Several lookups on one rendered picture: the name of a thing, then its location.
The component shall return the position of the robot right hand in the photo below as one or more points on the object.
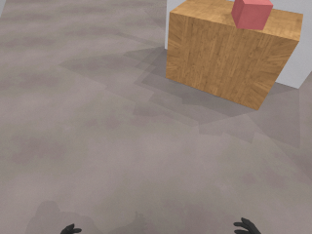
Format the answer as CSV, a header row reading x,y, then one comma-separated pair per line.
x,y
247,225

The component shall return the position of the robot left hand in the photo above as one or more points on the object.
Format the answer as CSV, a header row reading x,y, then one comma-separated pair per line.
x,y
70,229

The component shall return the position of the pedestal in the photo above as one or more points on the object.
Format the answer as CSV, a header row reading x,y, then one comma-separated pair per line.
x,y
206,50

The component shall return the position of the carton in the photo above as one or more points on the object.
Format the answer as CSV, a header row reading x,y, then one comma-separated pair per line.
x,y
251,14

